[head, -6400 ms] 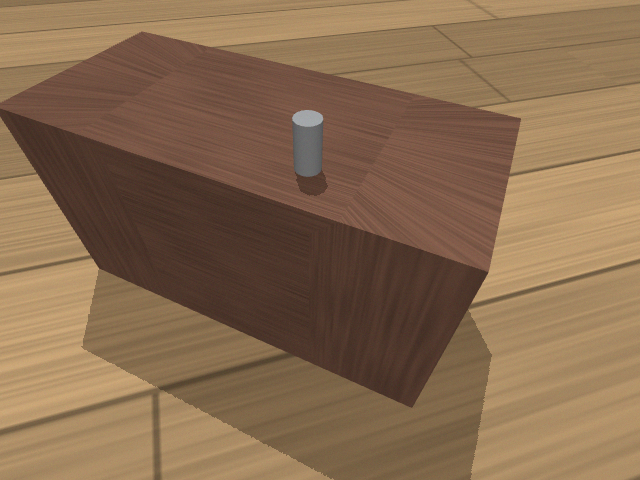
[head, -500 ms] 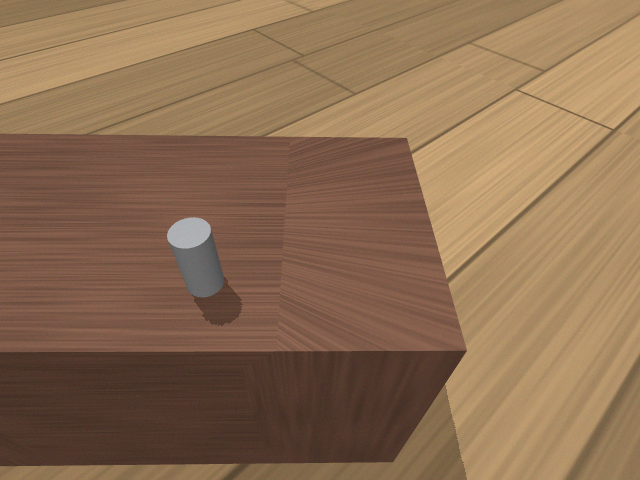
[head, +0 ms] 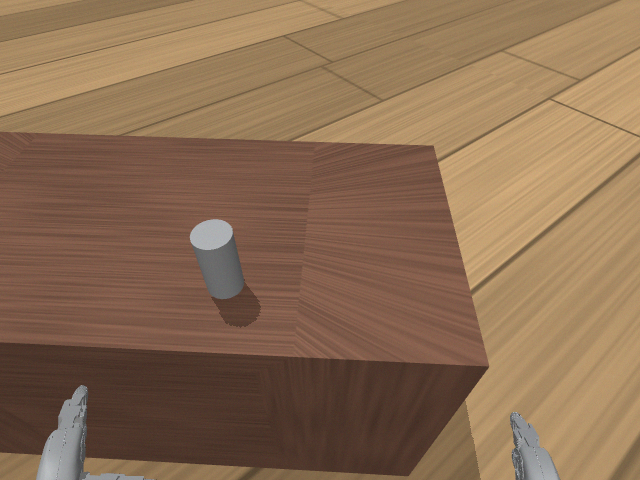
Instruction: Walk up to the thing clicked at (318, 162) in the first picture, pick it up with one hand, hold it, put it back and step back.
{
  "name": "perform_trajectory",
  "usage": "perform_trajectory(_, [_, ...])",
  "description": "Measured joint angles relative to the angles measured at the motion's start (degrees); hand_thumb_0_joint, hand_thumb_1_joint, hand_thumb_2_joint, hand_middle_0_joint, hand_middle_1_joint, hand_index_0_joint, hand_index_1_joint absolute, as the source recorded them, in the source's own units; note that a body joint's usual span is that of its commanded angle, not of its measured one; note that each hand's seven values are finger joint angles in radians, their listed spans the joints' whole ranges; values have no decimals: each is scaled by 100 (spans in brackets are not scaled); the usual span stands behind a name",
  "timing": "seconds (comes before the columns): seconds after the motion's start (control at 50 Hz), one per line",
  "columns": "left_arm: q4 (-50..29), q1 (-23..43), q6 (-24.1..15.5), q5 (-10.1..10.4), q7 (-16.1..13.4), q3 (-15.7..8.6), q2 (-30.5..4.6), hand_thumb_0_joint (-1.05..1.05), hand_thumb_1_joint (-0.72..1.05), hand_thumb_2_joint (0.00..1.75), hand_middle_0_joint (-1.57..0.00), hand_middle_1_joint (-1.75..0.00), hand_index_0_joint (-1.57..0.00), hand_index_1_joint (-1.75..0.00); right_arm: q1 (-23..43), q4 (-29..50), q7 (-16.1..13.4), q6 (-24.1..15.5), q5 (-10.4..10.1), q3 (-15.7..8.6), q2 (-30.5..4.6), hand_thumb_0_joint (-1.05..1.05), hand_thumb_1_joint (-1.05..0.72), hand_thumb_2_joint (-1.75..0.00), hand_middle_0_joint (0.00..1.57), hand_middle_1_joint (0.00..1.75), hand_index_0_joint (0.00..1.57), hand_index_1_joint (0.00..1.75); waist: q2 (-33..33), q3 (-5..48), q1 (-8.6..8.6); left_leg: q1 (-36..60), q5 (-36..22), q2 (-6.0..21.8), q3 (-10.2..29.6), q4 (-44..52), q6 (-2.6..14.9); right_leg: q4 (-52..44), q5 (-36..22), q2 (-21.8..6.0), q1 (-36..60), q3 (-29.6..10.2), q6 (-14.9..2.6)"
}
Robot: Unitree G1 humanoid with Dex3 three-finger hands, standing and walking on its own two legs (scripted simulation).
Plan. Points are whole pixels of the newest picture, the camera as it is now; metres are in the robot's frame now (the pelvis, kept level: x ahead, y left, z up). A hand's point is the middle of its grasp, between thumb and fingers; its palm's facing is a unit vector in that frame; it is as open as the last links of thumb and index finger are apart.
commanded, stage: rise first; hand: left
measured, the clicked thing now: (219, 260) +0.45 +0.18 -0.01
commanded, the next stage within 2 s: go down in 1.14 s
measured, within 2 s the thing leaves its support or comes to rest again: neither
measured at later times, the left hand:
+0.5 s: hand (87, 436) +0.18 +0.26 +0.03, palm faces +0.31 -0.87 -0.38, open 17.5 cm
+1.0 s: hand (65, 431) +0.17 +0.26 +0.07, palm faces +0.34 -0.85 -0.41, open 17.5 cm
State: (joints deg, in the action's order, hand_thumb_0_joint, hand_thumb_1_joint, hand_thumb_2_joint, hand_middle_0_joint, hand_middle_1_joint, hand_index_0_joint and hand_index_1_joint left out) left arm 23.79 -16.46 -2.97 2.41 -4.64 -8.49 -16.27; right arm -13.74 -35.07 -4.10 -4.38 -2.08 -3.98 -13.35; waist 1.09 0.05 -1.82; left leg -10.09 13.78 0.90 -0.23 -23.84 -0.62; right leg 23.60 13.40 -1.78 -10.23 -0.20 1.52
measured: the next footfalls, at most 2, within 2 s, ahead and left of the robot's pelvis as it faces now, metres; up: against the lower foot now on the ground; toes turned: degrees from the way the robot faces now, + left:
none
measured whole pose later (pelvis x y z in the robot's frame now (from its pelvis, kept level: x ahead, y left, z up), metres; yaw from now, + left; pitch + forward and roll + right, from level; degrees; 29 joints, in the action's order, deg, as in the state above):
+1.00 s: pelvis -0.01 -0.01 +0.00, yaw +1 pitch -4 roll +0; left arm -2.9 -25.3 -12.1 2.3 -1.9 -15.3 -18.3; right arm -12.4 -39.8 -3.0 -6.9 -0.9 -8.1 -13.3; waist 2.6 -2.8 -3.0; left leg -6.1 12.1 1.3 1.0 -22.0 -1.4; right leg 22.7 12.6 -1.4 -6.2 1.2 0.7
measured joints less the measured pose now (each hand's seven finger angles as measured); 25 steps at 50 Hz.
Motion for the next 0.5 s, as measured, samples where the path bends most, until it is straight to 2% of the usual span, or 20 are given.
perform_trajectory(0.08, [-499, -149, -32, 9, 9, -91, 2, 0, -44, 6, -6, -5, -5, -6, -96, 238, 23, -37, 20, 30, 48, 0, 41, -6, 6, 6, 6, 5, 2, -11, -13, 142, 20, 7, 0, 33, -4, -41, 15, 6, 146, 3, -4])
perform_trajectory(0.18, [-1046, -377, -45, 43, 71, -190, -27, 0, -50, 4, -6, -5, -5, -6, -187, 270, 87, -37, 23, -84, 36, 0, 48, -4, 6, 5, 6, 5, 25, -9, -21, 273, 32, 12, 1, 71, -10, -90, 21, 10, 281, 6, -7])
perform_trajectory(0.5, [-2078, -756, -344, 31, 196, -414, -98, -1, -55, 4, -6, -4, -4, -6, 7, -215, 118, -22, 105, -332, -40, -1, 52, -3, 6, 5, 5, 5, 144, -230, -72, 384, -64, 42, 50, 119, -44, -110, -44, 41, 396, 56, -44])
